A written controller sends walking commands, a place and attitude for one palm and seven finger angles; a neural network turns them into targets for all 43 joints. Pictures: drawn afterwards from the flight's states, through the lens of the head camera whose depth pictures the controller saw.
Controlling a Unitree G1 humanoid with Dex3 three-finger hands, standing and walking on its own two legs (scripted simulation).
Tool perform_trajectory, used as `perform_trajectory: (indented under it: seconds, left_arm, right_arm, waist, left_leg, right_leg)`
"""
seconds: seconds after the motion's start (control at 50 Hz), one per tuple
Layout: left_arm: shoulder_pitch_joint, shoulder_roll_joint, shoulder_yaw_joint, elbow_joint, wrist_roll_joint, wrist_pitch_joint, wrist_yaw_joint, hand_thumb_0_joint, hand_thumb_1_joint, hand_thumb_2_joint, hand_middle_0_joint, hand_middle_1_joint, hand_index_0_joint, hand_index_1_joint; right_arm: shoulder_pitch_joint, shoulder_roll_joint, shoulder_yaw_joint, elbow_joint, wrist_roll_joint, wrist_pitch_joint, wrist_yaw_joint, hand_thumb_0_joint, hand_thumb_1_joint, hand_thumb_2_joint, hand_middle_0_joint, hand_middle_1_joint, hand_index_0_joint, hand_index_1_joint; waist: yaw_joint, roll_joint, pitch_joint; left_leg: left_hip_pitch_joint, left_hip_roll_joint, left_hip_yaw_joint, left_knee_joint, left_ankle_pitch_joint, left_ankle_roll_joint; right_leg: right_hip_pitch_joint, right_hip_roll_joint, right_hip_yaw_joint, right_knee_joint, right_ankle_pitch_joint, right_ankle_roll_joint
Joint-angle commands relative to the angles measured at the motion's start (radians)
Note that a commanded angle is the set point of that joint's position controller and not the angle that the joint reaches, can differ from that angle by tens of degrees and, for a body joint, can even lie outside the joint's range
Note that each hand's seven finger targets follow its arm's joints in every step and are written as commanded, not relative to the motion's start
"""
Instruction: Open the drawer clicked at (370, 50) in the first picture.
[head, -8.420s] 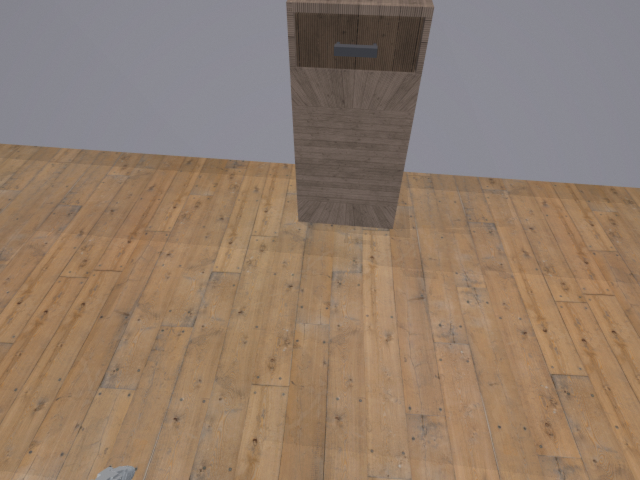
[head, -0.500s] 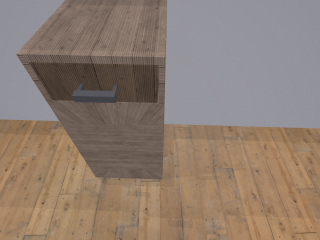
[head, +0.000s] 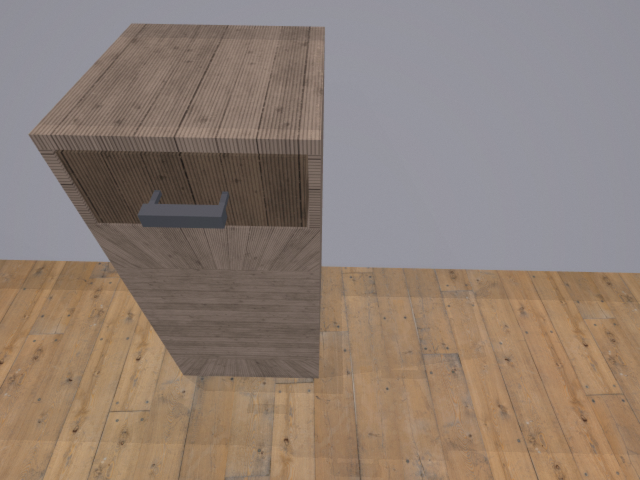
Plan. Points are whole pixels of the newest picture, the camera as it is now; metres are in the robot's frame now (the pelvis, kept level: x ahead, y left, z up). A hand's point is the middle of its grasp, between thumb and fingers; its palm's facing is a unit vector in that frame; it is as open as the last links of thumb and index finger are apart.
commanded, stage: come to a stop and stand still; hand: left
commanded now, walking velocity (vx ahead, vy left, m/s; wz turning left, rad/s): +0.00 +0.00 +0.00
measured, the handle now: (187, 206) +0.51 +0.26 +0.03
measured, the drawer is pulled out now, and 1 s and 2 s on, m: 0.00 0.00 0.00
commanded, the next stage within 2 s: look again from close up in 0.36 s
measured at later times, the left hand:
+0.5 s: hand out of the picture -0.02 +0.19 -0.17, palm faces +0.02 -0.98 -0.20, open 7.3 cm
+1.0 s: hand out of the picture -0.03 +0.16 -0.18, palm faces +0.03 -0.99 -0.16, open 7.3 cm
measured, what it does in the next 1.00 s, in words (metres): stands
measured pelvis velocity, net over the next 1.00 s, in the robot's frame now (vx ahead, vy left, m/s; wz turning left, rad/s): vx -0.01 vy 0.01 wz -0.01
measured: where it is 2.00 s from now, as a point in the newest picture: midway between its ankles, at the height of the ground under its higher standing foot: outside the picture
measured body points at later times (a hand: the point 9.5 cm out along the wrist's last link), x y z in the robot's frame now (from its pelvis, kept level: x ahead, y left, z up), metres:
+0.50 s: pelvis -0.02 +0.02 +0.00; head -0.02 +0.01 +0.45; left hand -0.02 +0.24 -0.16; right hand -0.03 -0.19 -0.17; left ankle -0.05 +0.11 -0.74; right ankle -0.04 -0.09 -0.74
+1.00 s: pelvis -0.01 +0.01 +0.00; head +0.00 +0.00 +0.45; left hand -0.03 +0.21 -0.16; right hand -0.03 -0.20 -0.17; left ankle -0.05 +0.11 -0.74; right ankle -0.04 -0.09 -0.74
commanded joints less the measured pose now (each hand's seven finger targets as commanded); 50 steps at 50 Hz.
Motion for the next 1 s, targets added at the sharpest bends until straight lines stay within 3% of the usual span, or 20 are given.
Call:
perform_trajectory:
  seconds: [0.0, 0.02, 0.04, 0.08, 0.14, 0.16, 0.24, 0.28, 0.34, 0.38, 0.48, 0.72, 0.88, 0.98]
  left_arm:
    - [0.153, 0.109, 0.012, 0.017, 0.01, -0.035, 0.047, 0.0, 0.9, 0.9, -0.2, -0.3, -0.2, -0.3]
    - [0.126, 0.141, 0.015, -0.027, 0.006, -0.046, 0.04, 0.0, 0.9, 0.9, -0.2, -0.3, -0.2, -0.3]
    - [0.089, 0.123, 0.007, -0.039, 0.005, -0.051, 0.029, 0.0, 0.9, 0.9, -0.2, -0.3, -0.2, -0.3]
    - [0.063, 0.114, 0.007, -0.053, 0.001, -0.052, 0.022, 0.0, 0.9, 0.9, -0.2, -0.3, -0.2, -0.3]
    - [0.073, 0.084, 0.002, -0.054, -0.004, -0.047, 0.018, 0.0, 0.9, 0.9, -0.2, -0.3, -0.2, -0.3]
    - [0.073, 0.08, 0.001, -0.054, -0.003, -0.041, 0.017, 0.0, 0.9, 0.9, -0.2, -0.3, -0.2, -0.3]
    - [0.075, 0.067, -0.002, -0.046, 0.0, -0.024, 0.012, 0.0, 0.9, 0.9, -0.2, -0.3, -0.2, -0.3]
    - [0.077, 0.068, -0.002, -0.045, 0.0, -0.02, 0.009, 0.0, 0.9, 0.9, -0.2, -0.3, -0.2, -0.3]
    - [0.087, 0.072, -0.002, -0.044, 0.0, -0.018, 0.008, 0.0, 0.9, 0.9, -0.2, -0.3, -0.2, -0.3]
    - [0.082, 0.073, 0.0, -0.045, -0.001, -0.016, 0.008, 0.0, 0.9, 0.9, -0.2, -0.3, -0.2, -0.3]
    - [0.085, 0.073, 0.001, -0.044, 0.0, -0.013, 0.006, 0.0, 0.9, 0.9, -0.2, -0.3, -0.2, -0.3]
    - [0.099, 0.064, 0.004, -0.027, 0.001, -0.017, 0.006, 0.0, 0.9, 0.9, -0.2, -0.3, -0.2, -0.3]
    - [0.113, 0.053, 0.002, -0.019, 0.002, -0.016, 0.007, 0.0, 0.9, 0.9, -0.2, -0.3, -0.2, -0.3]
    - [0.118, 0.056, 0.005, -0.02, 0.003, -0.018, 0.008, 0.0, 0.9, 0.9, -0.2, -0.3, -0.2, -0.3]
  right_arm:
    - [-0.046, -0.133, -0.026, -0.09, 0.01, -0.008, 0.013, 0.0, -0.9, -0.9, 0.2, 0.3, 0.2, 0.3]
    - [0.003, -0.065, -0.021, -0.117, 0.004, 0.007, 0.02, 0.0, -0.9, -0.9, 0.2, 0.3, 0.2, 0.3]
    - [0.03, -0.051, -0.021, -0.107, 0.002, 0.008, 0.02, 0.0, -0.9, -0.9, 0.2, 0.3, 0.2, 0.3]
    - [0.101, -0.062, -0.02, -0.09, -0.003, 0.007, 0.026, 0.0, -0.9, -0.9, 0.2, 0.3, 0.2, 0.3]
    - [0.091, -0.089, -0.02, -0.081, -0.004, -0.009, 0.016, 0.0, -0.9, -0.9, 0.2, 0.3, 0.2, 0.3]
    - [0.081, -0.088, -0.019, -0.08, -0.004, -0.009, 0.013, 0.0, -0.9, -0.9, 0.2, 0.3, 0.2, 0.3]
    - [0.067, -0.089, -0.014, -0.083, -0.003, -0.003, 0.011, 0.0, -0.9, -0.9, 0.2, 0.3, 0.2, 0.3]
    - [0.07, -0.09, -0.011, -0.074, -0.004, -0.002, 0.013, 0.0, -0.9, -0.9, 0.2, 0.3, 0.2, 0.3]
    - [0.068, -0.09, -0.008, -0.065, -0.005, -0.003, 0.013, 0.0, -0.9, -0.9, 0.2, 0.3, 0.2, 0.3]
    - [0.08, -0.09, -0.008, -0.058, -0.006, -0.005, 0.012, 0.0, -0.9, -0.9, 0.2, 0.3, 0.2, 0.3]
    - [0.079, -0.09, -0.007, -0.049, -0.005, -0.007, 0.011, 0.0, -0.9, -0.9, 0.2, 0.3, 0.2, 0.3]
    - [0.088, -0.079, -0.009, -0.023, -0.002, -0.013, 0.005, 0.0, -0.9, -0.9, 0.2, 0.3, 0.2, 0.3]
    - [0.086, -0.073, -0.009, -0.012, -0.002, -0.009, 0.002, 0.0, -0.9, -0.9, 0.2, 0.3, 0.2, 0.3]
    - [0.087, -0.07, -0.01, -0.011, -0.002, -0.01, 0.001, 0.0, -0.9, -0.9, 0.2, 0.3, 0.2, 0.3]
  waist:
    - [0.037, -0.029, 0.121]
    - [-0.018, -0.061, 0.062]
    - [-0.035, -0.037, 0.058]
    - [-0.049, -0.012, -0.056]
    - [-0.029, 0.051, -0.089]
    - [-0.024, 0.068, -0.052]
    - [-0.014, -0.008, 0.081]
    - [-0.011, 0.001, 0.1]
    - [-0.005, -0.004, 0.105]
    - [-0.006, 0.024, 0.099]
    - [-0.001, 0.003, 0.087]
    - [-0.004, 0.004, 0.042]
    - [-0.005, -0.001, 0.07]
    - [-0.005, 0.008, 0.05]
  left_leg:
    - [-0.173, 0.111, -0.053, 0.17, 0.321, -0.001]
    - [-0.184, 0.065, -0.072, 0.167, -0.014, 0.008]
    - [-0.167, 0.06, -0.075, 0.136, -0.054, 0.009]
    - [-0.092, 0.064, -0.084, 0.067, 0.077, 0.016]
    - [-0.063, 0.1, -0.112, 0.052, 0.324, 0.032]
    - [-0.068, 0.103, -0.114, 0.04, 0.336, 0.036]
    - [-0.136, 0.098, -0.125, -0.022, 0.183, 0.043]
    - [-0.15, 0.094, -0.129, -0.039, 0.15, 0.048]
    - [-0.145, 0.09, -0.127, -0.049, 0.14, 0.049]
    - [-0.137, 0.093, -0.132, -0.062, 0.15, 0.05]
    - [-0.136, 0.093, -0.135, -0.077, 0.134, 0.052]
    - [-0.087, 0.094, -0.119, -0.06, 0.236, 0.048]
    - [-0.083, 0.095, -0.112, -0.052, 0.227, 0.046]
    - [-0.077, 0.093, -0.108, -0.043, 0.259, 0.042]
  right_leg:
    - [-0.068, -0.168, 0.184, -0.085, 0.735, 0.036]
    - [-0.021, -0.221, 0.221, -0.098, 0.706, -0.01]
    - [-0.032, -0.216, 0.204, -0.099, 0.633, -0.041]
    - [-0.013, -0.156, 0.151, -0.054, 0.4, -0.045]
    - [0.019, -0.113, 0.118, 0.01, 0.42, -0.027]
    - [-0.004, -0.104, 0.118, 0.01, 0.374, -0.024]
    - [-0.06, -0.092, 0.12, -0.034, 0.201, -0.016]
    - [-0.064, -0.086, 0.115, -0.04, 0.155, -0.012]
    - [-0.066, -0.09, 0.122, -0.051, 0.145, -0.011]
    - [-0.061, -0.085, 0.116, -0.046, 0.14, -0.009]
    - [-0.052, -0.088, 0.116, -0.052, 0.134, -0.006]
    - [-0.03, -0.099, 0.115, -0.043, 0.236, -0.007]
    - [-0.05, -0.098, 0.118, -0.052, 0.244, -0.008]
    - [-0.028, -0.102, 0.117, -0.049, 0.293, -0.01]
